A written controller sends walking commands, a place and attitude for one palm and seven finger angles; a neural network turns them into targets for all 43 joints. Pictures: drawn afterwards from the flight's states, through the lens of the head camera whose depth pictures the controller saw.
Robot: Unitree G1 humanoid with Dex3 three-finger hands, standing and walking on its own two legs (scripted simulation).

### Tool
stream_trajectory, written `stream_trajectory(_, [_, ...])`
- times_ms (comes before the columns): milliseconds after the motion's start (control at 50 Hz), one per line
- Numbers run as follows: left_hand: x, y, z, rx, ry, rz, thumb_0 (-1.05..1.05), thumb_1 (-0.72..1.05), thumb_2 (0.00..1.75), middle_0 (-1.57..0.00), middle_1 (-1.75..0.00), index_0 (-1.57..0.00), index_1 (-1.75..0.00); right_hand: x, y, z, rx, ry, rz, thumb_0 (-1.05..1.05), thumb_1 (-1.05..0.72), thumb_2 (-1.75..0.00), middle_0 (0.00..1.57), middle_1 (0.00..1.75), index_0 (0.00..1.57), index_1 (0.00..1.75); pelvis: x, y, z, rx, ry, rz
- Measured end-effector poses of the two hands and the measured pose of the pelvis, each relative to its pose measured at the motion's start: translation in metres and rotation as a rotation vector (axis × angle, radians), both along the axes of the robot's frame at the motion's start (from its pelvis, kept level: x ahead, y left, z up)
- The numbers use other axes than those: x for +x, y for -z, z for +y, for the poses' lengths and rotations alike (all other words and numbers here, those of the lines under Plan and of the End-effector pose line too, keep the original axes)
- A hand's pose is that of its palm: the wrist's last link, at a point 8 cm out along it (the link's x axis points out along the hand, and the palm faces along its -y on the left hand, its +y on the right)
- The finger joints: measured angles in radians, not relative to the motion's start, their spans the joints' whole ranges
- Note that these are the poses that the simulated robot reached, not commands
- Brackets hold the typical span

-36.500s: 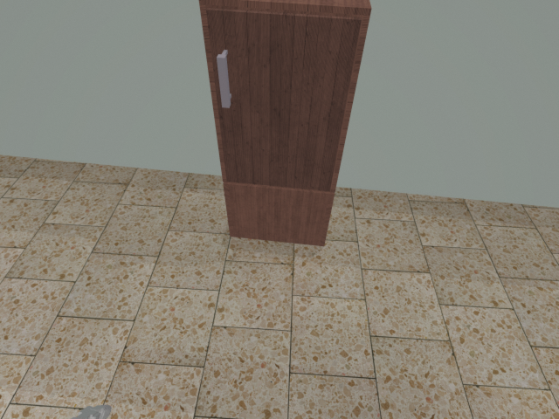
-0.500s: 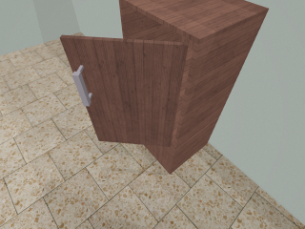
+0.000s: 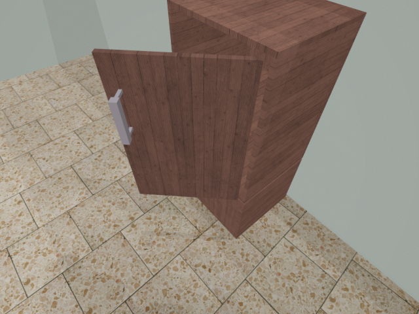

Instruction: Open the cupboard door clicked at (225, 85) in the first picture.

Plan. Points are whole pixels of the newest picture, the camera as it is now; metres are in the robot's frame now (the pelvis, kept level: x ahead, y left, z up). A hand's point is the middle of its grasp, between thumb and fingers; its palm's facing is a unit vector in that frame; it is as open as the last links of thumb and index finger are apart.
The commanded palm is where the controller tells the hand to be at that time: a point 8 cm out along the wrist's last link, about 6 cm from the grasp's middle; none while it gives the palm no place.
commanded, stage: shuffle to correct the standing spot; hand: left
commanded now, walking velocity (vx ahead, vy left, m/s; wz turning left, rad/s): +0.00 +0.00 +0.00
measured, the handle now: (123, 117) +0.58 +0.27 +0.03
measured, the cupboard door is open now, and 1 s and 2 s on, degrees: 46 46 46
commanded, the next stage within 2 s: come to a stop and stand still in 0.40 s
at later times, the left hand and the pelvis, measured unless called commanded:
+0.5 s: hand out of the picture +0.02 +0.22 -0.18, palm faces +0.02 -0.98 -0.22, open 7.4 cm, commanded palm none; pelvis +0.03 +0.03 -0.01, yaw -1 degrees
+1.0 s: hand out of the picture +0.10 +0.22 -0.17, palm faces +0.03 -0.98 -0.20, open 7.2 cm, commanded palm none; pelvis +0.05 +0.04 +0.00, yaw +0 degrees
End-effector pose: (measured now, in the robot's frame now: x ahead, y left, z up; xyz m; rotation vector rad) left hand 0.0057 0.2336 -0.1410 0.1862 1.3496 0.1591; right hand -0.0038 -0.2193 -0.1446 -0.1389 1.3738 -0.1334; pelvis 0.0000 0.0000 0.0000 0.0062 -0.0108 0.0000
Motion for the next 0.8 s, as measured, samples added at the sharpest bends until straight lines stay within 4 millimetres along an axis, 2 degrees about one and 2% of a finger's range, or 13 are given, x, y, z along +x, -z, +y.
stream_trajectory(120, [-0.015,0.002,-0.007,-0.016,-0.013,0.044,0.0,0.91,0.9,-0.2,-0.3,-0.2,-0.3,0.0,0.0,-0.002,-0.002,-0.001,0.011,0.01,-0.91,-0.89,0.2,0.3,0.2,0.3,0.001,0.0,-0.001,0.001,0.001,0.0])
stream_trajectory(240, [-0.023,0.007,-0.009,-0.033,-0.046,0.064,0.0,0.91,0.9,-0.2,-0.3,-0.2,-0.3,0.011,0.002,-0.005,-0.012,-0.016,0.018,0.01,-0.9,-0.89,0.2,0.3,0.2,0.3,0.008,0.004,0.002,-0.003,-0.007,0.002])
stream_trajectory(400, [-0.019,0.019,0.014,-0.041,-0.075,0.11,0.0,0.9,0.9,-0.2,-0.3,-0.2,-0.3,0.045,-0.003,0.006,-0.058,-0.031,-0.023,0.01,-0.9,-0.89,0.2,0.29,0.2,0.3,0.028,0.01,0.023,0.006,0.003,0.011])
stream_trajectory(460, [-0.003,0.016,0.025,-0.023,-0.048,0.117,0.0,0.91,0.9,-0.2,-0.3,-0.2,-0.3,0.053,-0.003,0.014,-0.059,-0.015,-0.05,0.01,-0.9,-0.89,0.2,0.29,0.2,0.3,0.032,0.009,0.029,0.006,0.022,0.015])
stream_trajectory(540, [0.036,0.005,0.035,0.007,-0.019,0.05,0.0,0.91,0.9,-0.2,-0.3,-0.2,-0.3,0.052,0.0,0.025,-0.027,-0.007,-0.035,0.01,-0.9,-0.89,0.2,0.29,0.2,0.3,0.036,0.004,0.033,0.005,0.022,0.021])
stream_trajectory(660, [0.095,-0.005,0.032,0.041,0.014,-0.102,0.0,0.91,0.9,-0.2,-0.3,-0.19,-0.3,0.05,0.015,0.035,0.026,0.002,0.004,0.01,-0.91,-0.89,0.2,0.3,0.2,0.3,0.046,0.008,0.03,0.031,0.011,0.02])
stream_trajectory(720, [0.11,-0.009,0.025,0.036,0.034,-0.142,0.0,0.91,0.9,-0.2,-0.3,-0.19,-0.3,0.053,0.018,0.034,0.036,0.024,0.01,0.01,-0.91,-0.89,0.21,0.3,0.2,0.3,0.051,0.007,0.029,0.017,0.004,0.019])
stream_trajectory(800, [0.115,-0.006,0.018,0.008,0.033,-0.163,0.0,0.91,0.9,-0.2,-0.3,-0.2,-0.3,0.058,0.011,0.032,0.016,0.022,0.015,0.02,-0.92,-0.89,0.21,0.3,0.2,0.3,0.053,0.005,0.028,0.01,-0.015,0.016])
